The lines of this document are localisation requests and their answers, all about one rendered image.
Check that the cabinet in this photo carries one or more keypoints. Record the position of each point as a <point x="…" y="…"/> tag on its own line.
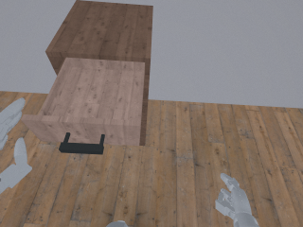
<point x="107" y="31"/>

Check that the left robot hand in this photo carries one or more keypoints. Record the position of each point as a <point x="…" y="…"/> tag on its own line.
<point x="9" y="117"/>

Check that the handle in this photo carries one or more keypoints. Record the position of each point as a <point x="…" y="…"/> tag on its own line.
<point x="81" y="148"/>

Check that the drawer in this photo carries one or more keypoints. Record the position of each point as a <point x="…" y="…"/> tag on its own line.
<point x="91" y="97"/>

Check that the right robot hand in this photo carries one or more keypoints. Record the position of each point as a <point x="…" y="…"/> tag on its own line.
<point x="230" y="204"/>

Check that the robot right forearm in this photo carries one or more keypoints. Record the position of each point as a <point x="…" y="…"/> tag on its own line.
<point x="244" y="220"/>

